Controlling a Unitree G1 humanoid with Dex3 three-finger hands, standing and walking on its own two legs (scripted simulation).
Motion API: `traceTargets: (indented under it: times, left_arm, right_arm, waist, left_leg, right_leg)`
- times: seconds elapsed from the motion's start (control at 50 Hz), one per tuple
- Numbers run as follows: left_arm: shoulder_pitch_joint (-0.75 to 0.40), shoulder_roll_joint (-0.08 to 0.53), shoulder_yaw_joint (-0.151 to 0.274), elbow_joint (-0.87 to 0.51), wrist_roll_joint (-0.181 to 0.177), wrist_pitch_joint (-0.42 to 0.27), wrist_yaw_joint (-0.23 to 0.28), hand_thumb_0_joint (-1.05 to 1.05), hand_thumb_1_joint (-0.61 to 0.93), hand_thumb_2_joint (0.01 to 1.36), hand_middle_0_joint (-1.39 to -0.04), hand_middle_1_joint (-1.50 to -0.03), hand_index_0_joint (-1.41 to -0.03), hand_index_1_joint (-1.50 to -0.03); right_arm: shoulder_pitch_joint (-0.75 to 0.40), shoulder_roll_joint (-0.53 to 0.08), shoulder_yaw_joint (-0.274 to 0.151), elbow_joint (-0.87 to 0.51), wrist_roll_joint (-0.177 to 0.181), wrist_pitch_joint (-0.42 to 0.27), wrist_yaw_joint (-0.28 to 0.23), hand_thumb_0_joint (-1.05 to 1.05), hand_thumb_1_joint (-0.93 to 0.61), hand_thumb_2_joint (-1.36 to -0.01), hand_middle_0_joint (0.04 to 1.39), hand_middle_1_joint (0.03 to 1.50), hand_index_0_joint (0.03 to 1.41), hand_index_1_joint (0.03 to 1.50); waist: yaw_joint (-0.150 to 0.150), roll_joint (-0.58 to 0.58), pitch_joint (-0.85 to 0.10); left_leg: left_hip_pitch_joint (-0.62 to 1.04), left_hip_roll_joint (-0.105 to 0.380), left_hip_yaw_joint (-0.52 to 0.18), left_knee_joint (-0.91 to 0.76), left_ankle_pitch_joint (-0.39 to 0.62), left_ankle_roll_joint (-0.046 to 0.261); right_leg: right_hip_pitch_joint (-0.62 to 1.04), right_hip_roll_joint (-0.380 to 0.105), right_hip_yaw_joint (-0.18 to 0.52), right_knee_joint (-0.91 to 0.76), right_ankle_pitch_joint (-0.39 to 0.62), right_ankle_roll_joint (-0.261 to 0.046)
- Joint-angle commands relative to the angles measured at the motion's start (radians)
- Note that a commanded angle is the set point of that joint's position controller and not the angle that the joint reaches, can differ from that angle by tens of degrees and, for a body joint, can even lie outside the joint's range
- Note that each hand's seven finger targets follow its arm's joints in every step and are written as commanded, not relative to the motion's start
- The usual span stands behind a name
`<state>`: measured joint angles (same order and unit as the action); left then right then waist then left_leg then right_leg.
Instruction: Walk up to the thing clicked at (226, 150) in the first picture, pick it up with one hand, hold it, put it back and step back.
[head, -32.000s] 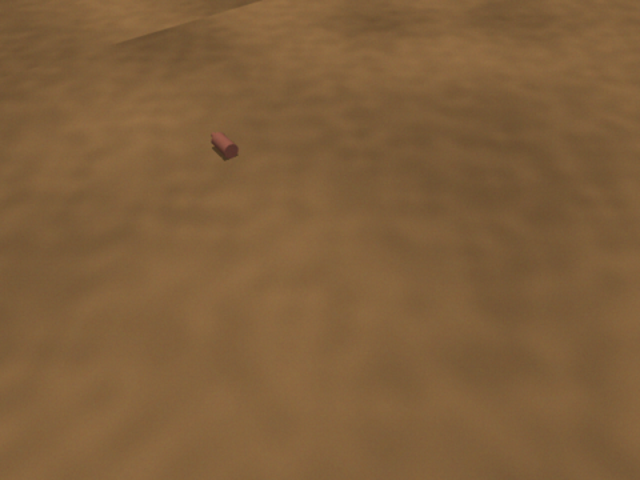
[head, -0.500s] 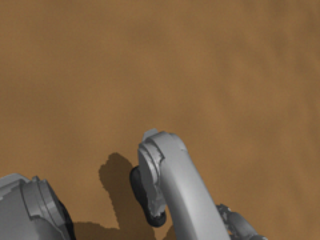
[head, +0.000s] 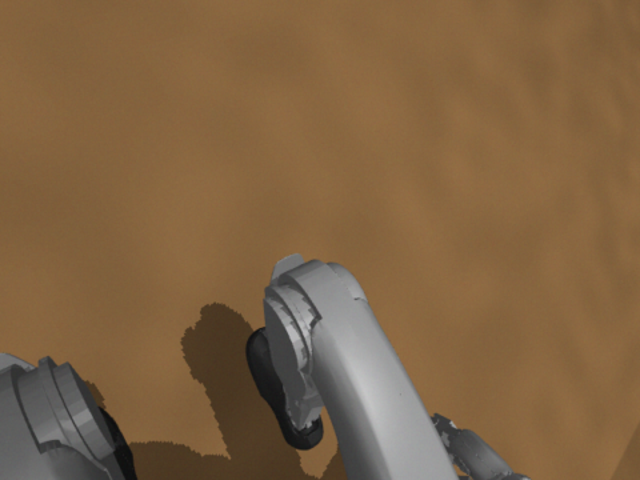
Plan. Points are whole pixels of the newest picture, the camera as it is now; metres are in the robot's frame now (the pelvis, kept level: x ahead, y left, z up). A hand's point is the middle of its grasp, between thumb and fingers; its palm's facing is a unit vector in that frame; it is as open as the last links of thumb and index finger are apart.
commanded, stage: rest palm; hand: left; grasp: from above
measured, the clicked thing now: out of the picture +0.49 +0.40 -0.27
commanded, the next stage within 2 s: close in 0.94 s
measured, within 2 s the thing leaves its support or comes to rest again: neither
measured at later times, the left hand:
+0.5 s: hand out of the picture +0.47 +0.37 -0.24, palm faces -0.42 -0.14 -0.89, open 14.1 cm
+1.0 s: hand out of the picture +0.47 +0.36 -0.24, palm faces -0.42 -0.15 -0.89, open 13.6 cm
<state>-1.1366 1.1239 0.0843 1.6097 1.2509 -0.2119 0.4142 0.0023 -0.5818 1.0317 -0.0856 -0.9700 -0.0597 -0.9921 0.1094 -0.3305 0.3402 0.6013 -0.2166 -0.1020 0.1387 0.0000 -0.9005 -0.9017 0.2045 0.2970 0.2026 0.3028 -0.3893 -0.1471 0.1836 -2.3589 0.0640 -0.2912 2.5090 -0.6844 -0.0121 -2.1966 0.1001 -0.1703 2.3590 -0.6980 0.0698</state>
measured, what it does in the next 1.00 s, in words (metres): stands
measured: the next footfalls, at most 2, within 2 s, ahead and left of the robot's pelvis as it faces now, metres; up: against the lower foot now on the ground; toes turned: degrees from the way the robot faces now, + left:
none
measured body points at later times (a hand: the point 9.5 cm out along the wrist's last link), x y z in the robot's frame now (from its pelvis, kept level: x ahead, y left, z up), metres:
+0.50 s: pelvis +0.00 +0.00 +0.00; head +0.28 +0.14 +0.32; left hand +0.49 +0.37 -0.19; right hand +0.06 -0.25 -0.06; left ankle +0.07 +0.14 -0.28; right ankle +0.11 -0.12 -0.28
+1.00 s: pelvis +0.00 +0.00 +0.00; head +0.29 +0.13 +0.31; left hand +0.49 +0.37 -0.19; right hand +0.05 -0.25 -0.06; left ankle +0.07 +0.14 -0.28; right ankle +0.11 -0.12 -0.28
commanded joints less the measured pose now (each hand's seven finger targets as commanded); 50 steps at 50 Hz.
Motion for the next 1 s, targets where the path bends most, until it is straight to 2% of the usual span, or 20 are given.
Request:
traceTargets:
  times: [0.0, 0.18, 0.22, 0.28, 0.34, 0.42, 0.48, 0.5, 0.6, 0.64, 0.66, 0.68, 0.74, 0.78, 0.82, 0.84, 0.88, 0.9, 0.96, 0.98]
  left_arm:
    - [-0.26, 0.238, 0.004, -0.13, 0.0, -0.003, 0.05, 0.0, -0.591, 1.026, -0.065, -0.964, -0.042, -0.986]
    - [-0.291, 0.226, -0.009, -0.105, 0.007, 0.002, 0.091, 0.0, -0.56, 1.028, -0.074, -0.994, -0.056, -1.01]
    - [-0.28, 0.207, -0.027, -0.079, 0.007, 0.007, 0.094, 0.0, -0.558, 1.02, -0.076, -0.999, -0.061, -1.014]
    - [-0.293, 0.228, -0.015, -0.088, 0.008, 0.01, 0.103, 0.0, -0.541, 1.014, -0.076, -1.011, -0.065, -1.02]
    - [-0.286, 0.215, -0.025, -0.07, 0.007, 0.018, 0.102, 0.0, -0.552, 1.014, -0.071, -1.013, -0.059, -1.024]
    - [-0.264, 0.221, -0.026, -0.027, -0.007, 0.02, 0.111, 0.0, -0.539, 1.039, -0.081, -1.028, -0.067, -1.041]
    - [-0.271, 0.237, -0.024, -0.048, 0.004, 0.022, 0.105, 0.0, -0.537, 1.014, -0.082, -1.028, -0.071, -1.038]
    - [-0.265, 0.253, -0.009, -0.047, 0.001, 0.024, 0.107, 0.0, -0.523, 1.022, -0.087, -1.035, -0.078, -1.043]
    - [-0.275, 0.262, -0.004, -0.076, -0.011, 0.025, 0.114, 0.0, -0.514, 1.03, -0.083, -1.053, -0.076, -1.058]
    - [-0.236, 0.263, -0.001, -0.032, -0.011, 0.03, 0.111, 0.0, -0.516, 1.03, -0.087, -1.043, -0.078, -1.051]
    - [-0.274, 0.269, 0.001, -0.092, -0.014, 0.027, 0.109, 0.0, -0.501, 1.021, -0.086, -1.055, -0.083, -1.056]
    - [-0.272, 0.289, 0.014, -0.074, -0.015, 0.028, 0.114, 0.0, -0.503, 1.022, -0.087, -1.05, -0.082, -1.053]
    - [-0.232, 0.262, -0.005, -0.026, -0.022, 0.031, 0.11, 0.0, -0.518, 1.029, -0.082, -1.047, -0.073, -1.053]
    - [-0.268, 0.287, 0.01, -0.097, -0.02, 0.027, 0.103, 0.0, -0.498, 1.034, -0.09, -1.059, -0.084, -1.063]
    - [-0.234, 0.27, -0.004, -0.045, -0.031, 0.032, 0.096, 0.0, -0.491, 1.059, -0.109, -1.06, -0.098, -1.07]
    - [-0.247, 0.304, 0.015, -0.078, -0.031, 0.026, 0.098, 0.0, -0.478, 1.065, -0.118, -1.058, -0.106, -1.069]
    - [-0.271, 0.309, 0.026, -0.123, -0.037, 0.022, 0.098, 0.0, -0.489, 1.047, -0.096, -1.072, -0.09, -1.076]
    - [-0.234, 0.278, 0.011, -0.071, -0.032, 0.028, 0.09, 0.0, -0.493, 1.041, -0.091, -1.075, -0.086, -1.078]
    - [-0.276, 0.278, 0.005, -0.127, -0.038, 0.01, 0.094, 0.0, -0.476, 1.04, -0.104, -1.072, -0.099, -1.075]
    - [-0.21, 0.274, 0.006, -0.024, -0.032, 0.022, 0.092, 0.0, -0.471, 1.039, -0.105, -1.075, -0.101, -1.077]
  right_arm:
    - [0.202, -0.322, -0.093, 0.012, 0.0, -0.001, -0.003, 0.0, -0.9, -0.903, 0.199, 0.3, 0.199, 0.3]
    - [0.171, -0.331, -0.095, 0.002, 0.0, -0.022, 0.002, 0.0, -0.899, -0.903, 0.199, 0.3, 0.199, 0.3]
    - [0.164, -0.33, -0.09, -0.003, -0.002, -0.026, 0.002, 0.0, -0.901, -0.904, 0.199, 0.3, 0.199, 0.3]
    - [0.17, -0.331, -0.088, 0.004, -0.004, -0.032, 0.002, 0.0, -0.9, -0.904, 0.199, 0.3, 0.199, 0.3]
    - [0.18, -0.333, -0.086, 0.009, 0.0, -0.039, 0.004, 0.0, -0.903, -0.904, 0.199, 0.3, 0.199, 0.3]
    - [0.166, -0.334, -0.077, 0.006, -0.003, -0.043, 0.003, 0.0, -0.902, -0.905, 0.199, 0.3, 0.199, 0.3]
    - [0.169, -0.334, -0.074, 0.004, -0.006, -0.047, 0.005, 0.0, -0.906, -0.906, 0.199, 0.3, 0.199, 0.3]
    - [0.174, -0.332, -0.072, 0.013, -0.006, -0.045, 0.007, 0.0, -0.903, -0.905, 0.199, 0.3, 0.199, 0.3]
    - [0.162, -0.339, -0.067, -0.006, -0.008, -0.049, 0.009, 0.0, -0.904, -0.906, 0.199, 0.3, 0.199, 0.3]
    - [0.182, -0.341, -0.063, 0.014, -0.008, -0.048, 0.01, 0.0, -0.904, -0.905, 0.199, 0.3, 0.199, 0.3]
    - [0.18, -0.343, -0.066, 0.008, -0.007, -0.049, 0.011, 0.0, -0.902, -0.904, 0.199, 0.3, 0.199, 0.3]
    - [0.184, -0.34, -0.061, 0.012, -0.011, -0.047, 0.01, 0.0, -0.901, -0.904, 0.199, 0.3, 0.199, 0.3]
    - [0.169, -0.341, -0.058, 0.0, -0.012, -0.048, 0.01, 0.0, -0.903, -0.905, 0.199, 0.3, 0.199, 0.3]
    - [0.178, -0.35, -0.064, 0.0, -0.006, -0.05, 0.01, 0.0, -0.902, -0.905, 0.199, 0.3, 0.199, 0.3]
    - [0.167, -0.343, -0.058, -0.002, -0.013, -0.049, 0.009, 0.0, -0.904, -0.906, 0.199, 0.3, 0.199, 0.3]
    - [0.171, -0.35, -0.06, -0.002, -0.007, -0.047, 0.008, 0.0, -0.904, -0.905, 0.199, 0.3, 0.199, 0.3]
    - [0.176, -0.351, -0.06, -0.002, -0.007, -0.049, 0.007, 0.0, -0.904, -0.906, 0.199, 0.3, 0.199, 0.3]
    - [0.171, -0.344, -0.063, 0.0, -0.005, -0.05, 0.01, 0.0, -0.905, -0.906, 0.199, 0.3, 0.199, 0.3]
    - [0.159, -0.348, -0.061, -0.011, -0.007, -0.05, 0.009, 0.0, -0.904, -0.906, 0.199, 0.3, 0.199, 0.3]
    - [0.165, -0.347, -0.062, 0.001, -0.005, -0.048, 0.007, 0.0, -0.903, -0.905, 0.199, 0.3, 0.199, 0.3]
  waist:
    - [-0.047, 0.587, -0.653]
    - [-0.054, 0.59, -0.619]
    - [-0.064, 0.578, -0.612]
    - [-0.059, 0.592, -0.642]
    - [-0.075, 0.575, -0.632]
    - [-0.068, 0.563, -0.623]
    - [-0.064, 0.609, -0.62]
    - [-0.059, 0.599, -0.627]
    - [-0.057, 0.6, -0.66]
    - [-0.077, 0.58, -0.63]
    - [-0.068, 0.588, -0.648]
    - [-0.066, 0.591, -0.662]
    - [-0.07, 0.564, -0.616]
    - [-0.065, 0.578, -0.635]
    - [-0.066, 0.548, -0.63]
    - [-0.062, 0.552, -0.645]
    - [-0.058, 0.577, -0.659]
    - [-0.059, 0.577, -0.641]
    - [-0.072, 0.593, -0.647]
    - [-0.068, 0.546, -0.608]
  left_leg:
    - [0.577, 0.026, 0.11, -0.224, 0.27, 0.022]
    - [0.553, 0.028, 0.096, -0.245, 0.183, 0.014]
    - [0.546, 0.028, 0.099, -0.244, 0.166, 0.018]
    - [0.572, 0.031, 0.093, -0.239, 0.206, 0.014]
    - [0.57, 0.031, 0.092, -0.232, 0.224, 0.017]
    - [0.554, 0.034, 0.094, -0.234, 0.219, 0.017]
    - [0.569, 0.033, 0.098, -0.235, 0.241, 0.012]
    - [0.558, 0.034, 0.098, -0.23, 0.233, 0.015]
    - [0.572, 0.037, 0.097, -0.222, 0.267, 0.017]
    - [0.559, 0.038, 0.101, -0.214, 0.26, 0.022]
    - [0.552, 0.037, 0.101, -0.21, 0.265, 0.022]
    - [0.556, 0.039, 0.101, -0.214, 0.269, 0.021]
    - [0.527, 0.038, 0.104, -0.222, 0.224, 0.024]
    - [0.535, 0.037, 0.099, -0.215, 0.227, 0.022]
    - [0.509, 0.038, 0.105, -0.213, 0.204, 0.029]
    - [0.519, 0.038, 0.103, -0.214, 0.213, 0.028]
    - [0.543, 0.039, 0.098, -0.212, 0.24, 0.022]
    - [0.551, 0.041, 0.097, -0.209, 0.239, 0.022]
    - [0.553, 0.042, 0.09, -0.219, 0.248, 0.016]
    - [0.529, 0.041, 0.094, -0.216, 0.211, 0.023]
  right_leg:
    - [0.309, 0.022, -0.114, -0.207, 0.32, -0.086]
    - [0.261, 0.02, -0.127, -0.2, 0.261, -0.089]
    - [0.28, 0.025, -0.125, -0.211, 0.256, -0.086]
    - [0.288, 0.021, -0.128, -0.202, 0.286, -0.083]
    - [0.288, 0.023, -0.124, -0.202, 0.302, -0.082]
    - [0.3, 0.027, -0.125, -0.209, 0.3, -0.081]
    - [0.306, 0.025, -0.122, -0.2, 0.311, -0.085]
    - [0.306, 0.026, -0.123, -0.202, 0.302, -0.083]
    - [0.33, 0.029, -0.127, -0.204, 0.335, -0.08]
    - [0.342, 0.029, -0.118, -0.21, 0.332, -0.076]
    - [0.336, 0.029, -0.118, -0.21, 0.337, -0.075]
    - [0.357, 0.028, -0.12, -0.214, 0.343, -0.075]
    - [0.353, 0.035, -0.118, -0.222, 0.308, -0.077]
    - [0.335, 0.028, -0.121, -0.212, 0.304, -0.079]
    - [0.365, 0.035, -0.113, -0.226, 0.297, -0.074]
    - [0.371, 0.033, -0.115, -0.225, 0.302, -0.074]
    - [0.354, 0.027, -0.119, -0.216, 0.313, -0.078]
    - [0.33, 0.029, -0.117, -0.21, 0.307, -0.079]
    - [0.34, 0.028, -0.128, -0.21, 0.319, -0.078]
    - [0.335, 0.032, -0.123, -0.219, 0.292, -0.078]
